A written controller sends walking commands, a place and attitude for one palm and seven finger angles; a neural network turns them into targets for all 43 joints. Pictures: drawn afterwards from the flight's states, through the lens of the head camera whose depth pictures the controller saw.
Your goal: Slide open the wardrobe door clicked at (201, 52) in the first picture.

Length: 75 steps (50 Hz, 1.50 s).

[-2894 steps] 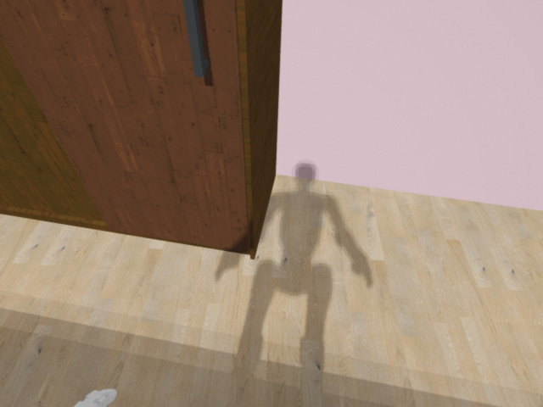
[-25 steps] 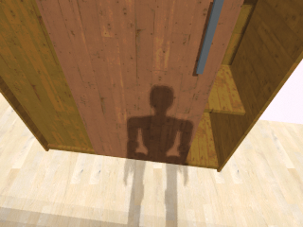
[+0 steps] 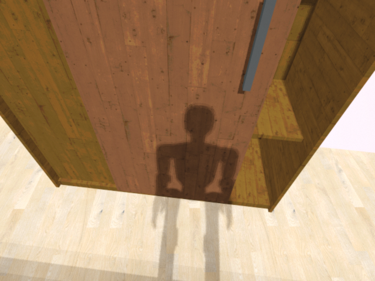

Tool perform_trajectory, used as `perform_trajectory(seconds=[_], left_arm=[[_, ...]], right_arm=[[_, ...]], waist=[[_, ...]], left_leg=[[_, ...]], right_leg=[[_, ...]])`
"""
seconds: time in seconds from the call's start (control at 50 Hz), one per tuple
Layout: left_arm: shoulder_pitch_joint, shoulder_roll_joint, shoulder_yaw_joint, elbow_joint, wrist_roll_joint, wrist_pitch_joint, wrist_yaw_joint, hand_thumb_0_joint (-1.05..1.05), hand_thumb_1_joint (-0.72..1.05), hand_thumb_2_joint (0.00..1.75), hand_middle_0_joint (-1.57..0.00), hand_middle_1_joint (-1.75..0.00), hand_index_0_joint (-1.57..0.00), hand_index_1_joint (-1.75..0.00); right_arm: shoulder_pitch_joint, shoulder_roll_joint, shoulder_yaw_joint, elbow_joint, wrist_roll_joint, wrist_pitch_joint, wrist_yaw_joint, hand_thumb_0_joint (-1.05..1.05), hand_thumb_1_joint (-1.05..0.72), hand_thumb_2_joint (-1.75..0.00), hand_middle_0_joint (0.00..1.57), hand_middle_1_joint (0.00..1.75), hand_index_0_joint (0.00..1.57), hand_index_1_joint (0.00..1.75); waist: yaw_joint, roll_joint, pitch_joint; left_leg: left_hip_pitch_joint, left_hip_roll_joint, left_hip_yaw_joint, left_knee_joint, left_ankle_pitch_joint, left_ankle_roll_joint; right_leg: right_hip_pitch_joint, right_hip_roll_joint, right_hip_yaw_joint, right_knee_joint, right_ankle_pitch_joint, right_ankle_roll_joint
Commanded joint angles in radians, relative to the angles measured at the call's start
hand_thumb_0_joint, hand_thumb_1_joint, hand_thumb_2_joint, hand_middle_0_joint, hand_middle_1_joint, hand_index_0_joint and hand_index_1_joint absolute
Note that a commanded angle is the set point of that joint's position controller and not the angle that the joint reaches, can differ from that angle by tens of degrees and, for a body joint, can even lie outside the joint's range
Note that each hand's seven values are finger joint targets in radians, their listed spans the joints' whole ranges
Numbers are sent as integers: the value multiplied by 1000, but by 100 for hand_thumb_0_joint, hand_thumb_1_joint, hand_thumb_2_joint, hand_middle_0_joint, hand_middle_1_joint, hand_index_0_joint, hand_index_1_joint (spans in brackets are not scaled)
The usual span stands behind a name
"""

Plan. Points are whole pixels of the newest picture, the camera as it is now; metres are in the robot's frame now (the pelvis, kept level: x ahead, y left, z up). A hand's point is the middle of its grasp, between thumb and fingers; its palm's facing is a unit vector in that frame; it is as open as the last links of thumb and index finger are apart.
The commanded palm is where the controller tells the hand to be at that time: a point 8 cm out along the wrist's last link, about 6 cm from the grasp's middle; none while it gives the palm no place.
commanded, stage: shuffle to correct the standing spot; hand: right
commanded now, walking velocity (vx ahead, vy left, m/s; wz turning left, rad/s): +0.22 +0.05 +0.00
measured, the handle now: (256, 44) +0.63 -0.13 +0.21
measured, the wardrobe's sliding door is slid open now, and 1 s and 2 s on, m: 0.24 0.24 0.24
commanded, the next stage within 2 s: come to a stop and stand still in 0.64 s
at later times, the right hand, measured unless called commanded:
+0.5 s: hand out of the picture +0.03 -0.18 -0.19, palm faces +0.07 +0.99 -0.11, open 7.3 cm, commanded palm none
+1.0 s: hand (239, 220) +0.33 -0.14 -0.18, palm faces +0.06 +0.98 -0.20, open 7.3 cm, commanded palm none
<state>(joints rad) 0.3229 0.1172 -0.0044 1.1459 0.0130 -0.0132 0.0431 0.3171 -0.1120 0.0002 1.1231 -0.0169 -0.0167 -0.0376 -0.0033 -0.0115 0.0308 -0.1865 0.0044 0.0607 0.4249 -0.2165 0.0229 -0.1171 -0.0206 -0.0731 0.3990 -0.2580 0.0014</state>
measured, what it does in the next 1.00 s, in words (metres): walks ahead: right foot, then left foot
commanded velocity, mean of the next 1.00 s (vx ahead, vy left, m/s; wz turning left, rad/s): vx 0.06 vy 0.01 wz -0.03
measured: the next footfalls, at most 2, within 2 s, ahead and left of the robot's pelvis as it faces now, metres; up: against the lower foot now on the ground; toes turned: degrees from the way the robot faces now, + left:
right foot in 0.40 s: +0.09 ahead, -0.12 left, +0.00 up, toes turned -9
left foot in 0.82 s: +0.34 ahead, +0.12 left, +0.00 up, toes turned +5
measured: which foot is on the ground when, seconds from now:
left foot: down 0.00-0.40, up 0.42-0.80, down 0.82-1.00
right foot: down 0.00-0.22, up 0.24-0.38, down 0.40-0.82, up 0.84-1.00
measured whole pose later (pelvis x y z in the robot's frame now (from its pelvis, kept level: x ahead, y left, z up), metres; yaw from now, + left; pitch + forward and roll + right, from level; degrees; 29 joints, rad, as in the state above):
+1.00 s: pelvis +0.22 +0.03 -0.01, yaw -5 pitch +0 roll +0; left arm 0.27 0.17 0.05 1.09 0.00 0.03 0.05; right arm 0.07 -0.12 -0.03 0.99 -0.03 -0.01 -0.04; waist 0.04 -0.02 0.13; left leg -0.36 0.04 0.17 0.56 -0.20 0.06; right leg -0.36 -0.05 -0.04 1.03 -0.54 0.03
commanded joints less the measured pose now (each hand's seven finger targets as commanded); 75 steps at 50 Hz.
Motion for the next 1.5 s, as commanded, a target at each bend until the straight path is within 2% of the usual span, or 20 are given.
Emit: perform_trajectory(seconds=[0.0,0.14,0.24,0.34,0.36,0.38,0.4,0.48,0.68,0.74,0.76,0.8,0.9,1.16,1.18,1.22,1.26,1.34,1.44,1.48], left_arm=[[107,78,15,-5,7,-7,0,0,90,90,-20,-30,-20,-30],[113,80,33,-33,16,2,-9,0,90,90,-20,-30,-20,-30],[21,59,33,-96,14,-14,-19,0,90,90,-20,-30,-20,-30],[180,13,26,-46,4,-39,-24,0,90,90,-20,-30,-20,-30],[285,60,33,-7,9,-48,-15,0,90,90,-20,-30,-20,-30],[372,164,61,13,24,-55,-2,0,90,90,-20,-30,-20,-30],[382,180,62,8,18,-44,10,0,90,90,-20,-30,-20,-30],[234,104,32,-38,17,-66,9,0,90,90,-20,-30,-20,-30],[214,128,49,-20,22,-53,16,0,90,90,-20,-30,-20,-30],[178,155,62,-26,15,-41,12,0,90,90,-20,-30,-20,-30],[167,141,60,-26,7,-38,8,0,90,90,-20,-30,-20,-30],[263,51,43,-40,-18,-21,2,0,90,90,-20,-30,-20,-30],[125,43,55,-38,-9,39,6,0,90,90,-20,-30,-20,-30],[-7,98,73,-164,3,48,-22,0,90,90,-20,-30,-20,-30],[14,194,98,-245,-13,31,-26,0,90,90,-20,-30,-20,-30],[-49,137,77,-287,-7,16,-23,0,90,90,-20,-30,-20,-30],[-73,240,93,-322,12,22,-21,0,90,90,-20,-30,-20,-30],[-194,231,76,-377,20,37,-25,0,90,90,-20,-30,-20,-30],[-145,218,68,-362,18,33,-28,0,90,90,-20,-30,-20,-30],[-107,184,60,-354,3,30,-28,0,90,90,-20,-30,-20,-30]], right_arm=[[82,-89,-20,-19,0,-4,1,0,-90,-90,20,30,20,30],[119,-99,-48,-48,-11,5,21,0,-90,-90,20,30,20,30],[226,-142,-74,-35,-7,-17,11,0,-90,-90,20,30,20,30],[91,-124,-70,-67,-8,-25,15,0,-90,-90,20,30,20,30],[82,-88,-62,-74,-1,-20,21,0,-90,-90,20,30,20,30],[93,-31,-53,-93,4,-18,29,0,-90,-90,20,30,20,30],[38,-69,-54,-118,-11,-16,28,0,-90,-90,20,30,20,30],[8,-43,-57,-102,-21,-11,43,0,-90,-90,20,30,20,30],[-165,-54,-47,-157,-2,0,57,0,-90,-90,20,30,20,30],[-46,-96,-61,-127,-5,-8,54,0,-90,-90,20,30,20,30],[53,-130,-72,-96,-7,-17,46,0,-90,-90,20,30,20,30],[145,-265,-94,-75,1,-38,20,0,-90,-90,20,30,20,30],[-125,-176,-69,-143,-6,1,-12,0,-90,-90,20,30,20,30],[-136,-233,-95,-208,-26,32,-5,0,-90,-90,20,30,20,30],[-104,-296,-86,-237,-15,27,-43,0,-90,-90,20,30,20,30],[-95,-260,-77,-248,-2,38,-41,0,-90,-90,20,30,20,30],[-108,-169,-53,-253,3,56,-22,0,-90,-90,20,30,20,30],[-65,-159,-56,-248,-10,80,0,0,-90,-90,20,30,20,30],[46,-153,-52,-253,-7,48,5,0,-90,-90,20,30,20,30],[58,-176,-46,-256,-14,26,0,0,-90,-90,20,30,20,30]], waist=[[6,17,60],[-7,55,178],[-42,164,137],[70,59,45],[98,-82,35],[107,-373,17],[116,-276,70],[40,-28,160],[58,-158,65],[-8,-111,-11],[-58,-60,-57],[-43,242,-276],[12,129,2],[3,187,-111],[47,-11,-367],[22,-33,-287],[21,-211,-101],[-17,-90,146],[-36,-18,116],[-15,96,83]], left_leg=[[-25,94,-113,-75,-71,14],[-110,93,-180,-74,-400,45],[72,318,-449,-264,-418,201],[-102,209,-141,-23,-67,132],[-198,113,-52,203,-67,82],[-417,-2,69,478,-272,8],[-492,13,-2,628,-346,19],[-511,102,-56,765,-128,-7],[-334,44,75,258,5,-4],[-92,11,88,112,90,13],[99,25,60,62,196,14],[334,453,-343,18,855,184],[-98,366,-156,-70,669,202],[-66,314,-177,-91,282,164],[202,347,-277,1,571,149],[66,273,-158,153,333,107],[-173,77,25,231,-121,-10],[-198,2,-61,493,-185,-14],[-103,4,-55,208,-128,-2],[-85,64,-211,0,-135,40]], right_leg=[[-72,-90,81,-85,-48,-35],[-234,-80,108,-25,-328,-70],[-465,-41,15,462,-250,-45],[-77,-29,-35,107,-69,-35],[57,-73,74,-12,-45,-55],[166,-325,427,-151,1,-135],[159,-407,507,-190,69,-204],[-9,-341,304,-194,334,-204],[103,-228,36,-77,684,-124],[66,-222,23,77,680,-96],[-30,-182,9,200,580,-65],[-221,-8,-6,675,-336,13],[-217,-68,79,683,-310,16],[-179,-5,36,393,-180,32],[-178,34,-20,335,-249,57],[-84,27,-11,17,-33,31],[-116,-196,219,-57,147,-56],[-414,-197,223,-139,-68,-144],[-346,-171,239,-83,-237,-137],[-328,-75,193,23,-266,-81]])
